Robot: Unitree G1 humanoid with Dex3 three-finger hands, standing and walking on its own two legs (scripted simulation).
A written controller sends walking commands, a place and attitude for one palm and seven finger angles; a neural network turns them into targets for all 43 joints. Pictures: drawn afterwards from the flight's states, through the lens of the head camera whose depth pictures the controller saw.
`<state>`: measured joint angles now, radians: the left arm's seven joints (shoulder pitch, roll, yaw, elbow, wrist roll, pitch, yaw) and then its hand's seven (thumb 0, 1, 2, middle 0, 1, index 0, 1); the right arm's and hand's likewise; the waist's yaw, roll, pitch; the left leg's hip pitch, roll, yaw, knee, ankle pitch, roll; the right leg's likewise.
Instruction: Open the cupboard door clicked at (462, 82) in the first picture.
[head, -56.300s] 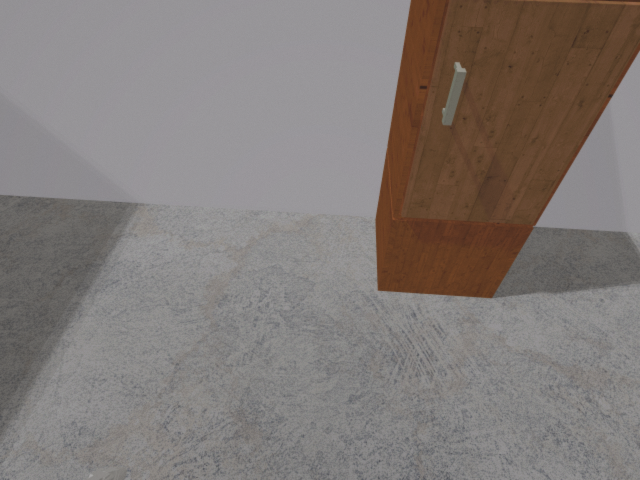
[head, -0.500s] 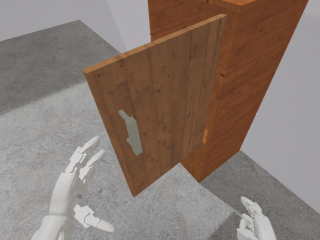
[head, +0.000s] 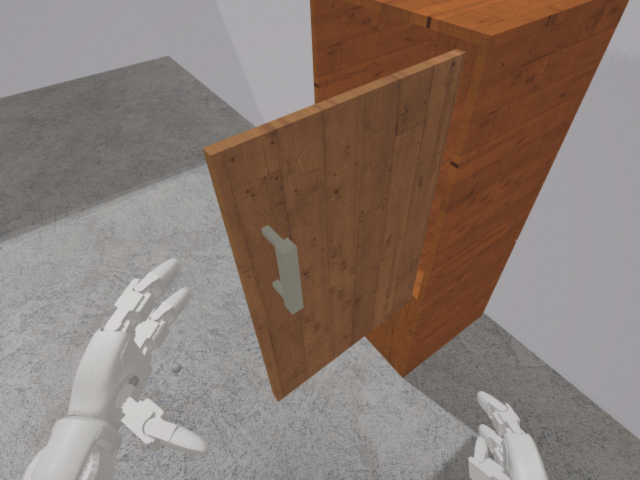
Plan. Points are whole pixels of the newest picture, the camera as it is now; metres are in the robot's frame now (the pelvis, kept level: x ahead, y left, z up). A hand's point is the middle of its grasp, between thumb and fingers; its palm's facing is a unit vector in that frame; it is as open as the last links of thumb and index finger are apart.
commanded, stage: draw the hand back to the body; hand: left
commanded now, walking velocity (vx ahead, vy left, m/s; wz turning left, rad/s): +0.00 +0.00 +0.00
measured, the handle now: (282, 270) +0.36 +0.08 +0.09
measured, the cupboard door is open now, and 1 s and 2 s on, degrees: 92 92 92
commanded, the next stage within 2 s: step back with the hand held close in 1.10 s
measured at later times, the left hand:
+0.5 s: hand (98, 324) +0.23 +0.24 +0.15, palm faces +0.32 -0.87 -0.38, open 11.8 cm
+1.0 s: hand (75, 312) +0.23 +0.26 +0.17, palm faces +0.41 -0.82 -0.40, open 7.5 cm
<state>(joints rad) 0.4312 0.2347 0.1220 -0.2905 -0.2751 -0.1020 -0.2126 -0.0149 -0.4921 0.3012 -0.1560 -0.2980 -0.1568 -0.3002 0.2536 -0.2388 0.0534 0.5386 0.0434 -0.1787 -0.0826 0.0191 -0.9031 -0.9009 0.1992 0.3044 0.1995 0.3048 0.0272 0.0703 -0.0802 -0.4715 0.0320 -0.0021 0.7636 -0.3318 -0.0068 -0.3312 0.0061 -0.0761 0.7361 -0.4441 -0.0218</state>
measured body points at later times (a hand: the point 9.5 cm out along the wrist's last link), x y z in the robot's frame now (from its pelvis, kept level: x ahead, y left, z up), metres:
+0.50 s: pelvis +0.02 +0.02 +0.03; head +0.01 +0.00 +0.48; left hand +0.20 +0.29 +0.17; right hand +0.21 -0.20 -0.06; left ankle +0.04 +0.12 -0.71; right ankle -0.03 -0.10 -0.71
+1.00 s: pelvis +0.03 +0.00 +0.03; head +0.01 -0.02 +0.48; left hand +0.20 +0.30 +0.19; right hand +0.21 -0.23 -0.06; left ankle +0.04 +0.12 -0.71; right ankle -0.03 -0.10 -0.71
